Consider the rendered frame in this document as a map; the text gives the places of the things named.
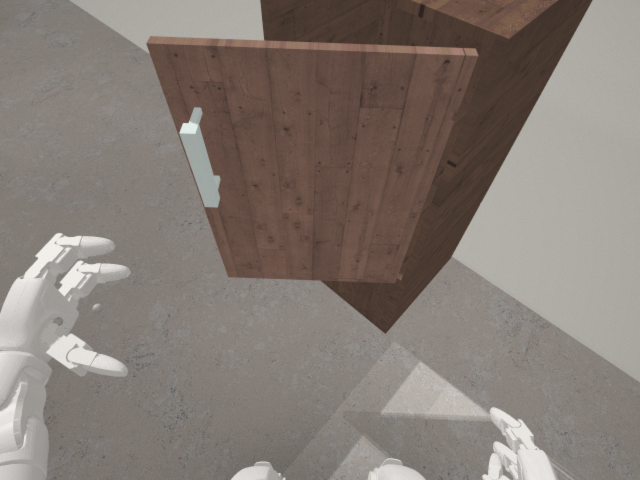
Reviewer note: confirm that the handle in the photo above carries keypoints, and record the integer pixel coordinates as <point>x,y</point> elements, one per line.
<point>194,145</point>

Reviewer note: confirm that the right robot hand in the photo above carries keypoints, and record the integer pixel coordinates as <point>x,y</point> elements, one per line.
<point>529,463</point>

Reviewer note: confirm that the robot left shin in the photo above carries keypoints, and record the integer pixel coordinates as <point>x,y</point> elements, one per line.
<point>263,464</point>

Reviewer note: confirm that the robot left forearm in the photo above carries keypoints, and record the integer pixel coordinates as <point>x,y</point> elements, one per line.
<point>24,439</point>

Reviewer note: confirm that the robot right shin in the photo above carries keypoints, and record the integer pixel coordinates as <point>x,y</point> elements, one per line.
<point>392,461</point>

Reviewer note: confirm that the cupboard door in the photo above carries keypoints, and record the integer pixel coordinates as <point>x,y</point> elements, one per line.
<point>326,151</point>

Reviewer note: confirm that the left robot hand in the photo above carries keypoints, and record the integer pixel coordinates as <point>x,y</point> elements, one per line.
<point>33,302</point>

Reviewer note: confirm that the robot shin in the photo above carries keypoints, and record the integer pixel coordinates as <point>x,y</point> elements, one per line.
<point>392,461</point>
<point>263,464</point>

